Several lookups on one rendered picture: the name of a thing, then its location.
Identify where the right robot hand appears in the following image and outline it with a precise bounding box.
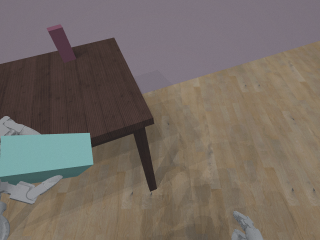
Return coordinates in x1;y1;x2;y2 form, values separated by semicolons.
231;211;264;240

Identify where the table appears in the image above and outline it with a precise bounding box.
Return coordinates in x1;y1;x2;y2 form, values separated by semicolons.
0;37;157;192

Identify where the sponge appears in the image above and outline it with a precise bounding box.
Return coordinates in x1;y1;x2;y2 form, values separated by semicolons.
0;133;94;186

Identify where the left robot forearm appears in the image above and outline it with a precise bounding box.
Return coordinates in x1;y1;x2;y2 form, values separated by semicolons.
0;201;10;240

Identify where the left robot hand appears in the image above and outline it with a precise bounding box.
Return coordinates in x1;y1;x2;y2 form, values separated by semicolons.
0;116;63;205

